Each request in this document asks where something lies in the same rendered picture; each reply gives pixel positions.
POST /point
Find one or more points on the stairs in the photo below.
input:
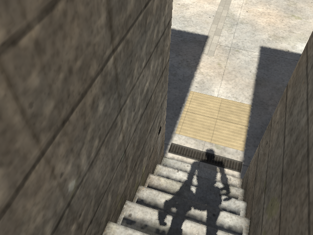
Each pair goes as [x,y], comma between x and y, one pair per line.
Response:
[184,199]

